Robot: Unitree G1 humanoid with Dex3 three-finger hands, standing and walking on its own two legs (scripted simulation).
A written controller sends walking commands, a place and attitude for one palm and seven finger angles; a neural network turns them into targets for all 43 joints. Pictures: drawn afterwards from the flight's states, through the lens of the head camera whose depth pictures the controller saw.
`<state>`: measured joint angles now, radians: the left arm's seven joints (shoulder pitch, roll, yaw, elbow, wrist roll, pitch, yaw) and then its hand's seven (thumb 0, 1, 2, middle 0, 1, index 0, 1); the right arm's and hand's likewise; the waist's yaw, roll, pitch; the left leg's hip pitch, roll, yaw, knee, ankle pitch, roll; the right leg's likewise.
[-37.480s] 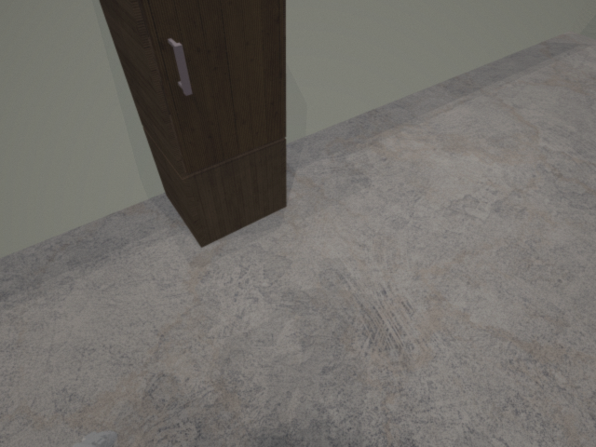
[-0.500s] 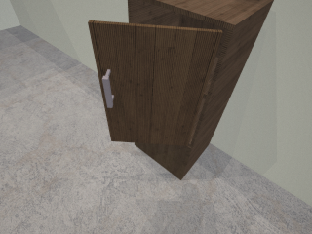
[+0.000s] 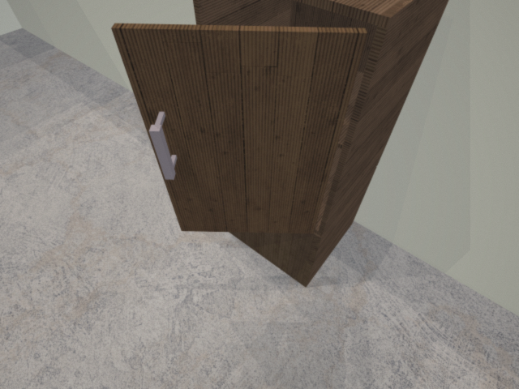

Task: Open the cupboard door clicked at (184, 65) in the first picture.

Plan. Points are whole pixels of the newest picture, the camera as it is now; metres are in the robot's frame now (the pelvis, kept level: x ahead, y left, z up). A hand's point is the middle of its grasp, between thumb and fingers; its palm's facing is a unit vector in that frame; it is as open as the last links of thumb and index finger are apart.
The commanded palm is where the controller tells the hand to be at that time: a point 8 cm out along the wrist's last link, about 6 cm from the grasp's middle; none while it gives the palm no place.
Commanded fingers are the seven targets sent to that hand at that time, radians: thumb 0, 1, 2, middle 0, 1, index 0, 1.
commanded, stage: come to a stop and stand still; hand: left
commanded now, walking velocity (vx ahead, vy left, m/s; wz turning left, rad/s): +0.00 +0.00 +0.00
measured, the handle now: (165, 147) +0.54 +0.23 +0.03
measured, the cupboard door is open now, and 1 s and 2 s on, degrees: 37 37 37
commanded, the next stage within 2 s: look again from close up in 0.58 s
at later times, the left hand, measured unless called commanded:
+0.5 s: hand out of the picture -0.08 +0.20 -0.16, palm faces +0.04 -0.98 -0.22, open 7.4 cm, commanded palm none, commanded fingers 0.00 0.90 0.90 -0.20 -0.30 -0.20 -0.30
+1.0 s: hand out of the picture -0.07 +0.17 -0.17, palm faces +0.04 -0.99 -0.16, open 7.3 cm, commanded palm none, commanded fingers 0.00 0.90 0.90 -0.20 -0.30 -0.20 -0.30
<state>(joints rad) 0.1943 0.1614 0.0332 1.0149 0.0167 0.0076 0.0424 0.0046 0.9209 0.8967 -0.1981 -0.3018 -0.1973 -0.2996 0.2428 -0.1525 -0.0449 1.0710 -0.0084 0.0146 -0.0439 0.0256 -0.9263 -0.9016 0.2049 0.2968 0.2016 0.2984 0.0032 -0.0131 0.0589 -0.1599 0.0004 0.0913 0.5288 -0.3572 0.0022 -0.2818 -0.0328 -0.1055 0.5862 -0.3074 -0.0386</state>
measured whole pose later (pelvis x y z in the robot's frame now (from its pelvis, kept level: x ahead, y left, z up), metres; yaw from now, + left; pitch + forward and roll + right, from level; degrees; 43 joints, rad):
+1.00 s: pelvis -0.06 +0.01 +0.01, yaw +1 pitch -1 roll +1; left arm 0.32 0.12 -0.01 1.10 0.01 -0.01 0.03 0.01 0.92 0.90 -0.20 -0.30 -0.20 -0.30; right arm 0.36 -0.10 0.01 1.11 -0.01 -0.02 -0.02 0.01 -0.90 -0.90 0.20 0.30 0.20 0.30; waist 0.00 -0.01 0.01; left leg -0.20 -0.02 0.09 0.46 -0.25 0.04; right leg -0.30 -0.02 -0.06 0.48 -0.16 -0.03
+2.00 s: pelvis -0.02 +0.01 +0.00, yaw +0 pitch -1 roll +0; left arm 0.25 0.17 0.00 1.03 0.01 -0.01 0.05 0.01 0.92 0.90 -0.20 -0.30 -0.20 -0.30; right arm 0.26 -0.17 -0.03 1.03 -0.01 0.00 -0.02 0.02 -0.92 -0.90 0.20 0.30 0.20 0.30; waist -0.01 0.01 0.04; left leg -0.19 0.00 0.08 0.55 -0.35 0.03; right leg -0.28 0.00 -0.06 0.56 -0.26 -0.03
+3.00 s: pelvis -0.01 +0.01 +0.01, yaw +0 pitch -1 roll +0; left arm 0.24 0.17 -0.01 1.11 0.01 -0.02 0.03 0.01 0.92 0.90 -0.20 -0.30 -0.20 -0.30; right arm 0.26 -0.15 0.01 1.14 -0.01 -0.03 -0.03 0.01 -0.91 -0.90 0.20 0.30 0.20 0.30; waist 0.01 -0.01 0.05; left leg -0.11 -0.01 0.08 0.42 -0.30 0.03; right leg -0.22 -0.01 -0.06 0.47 -0.23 -0.02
